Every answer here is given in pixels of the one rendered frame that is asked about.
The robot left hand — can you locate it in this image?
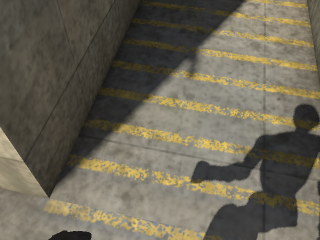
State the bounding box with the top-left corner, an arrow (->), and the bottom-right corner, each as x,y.
48,230 -> 92,240

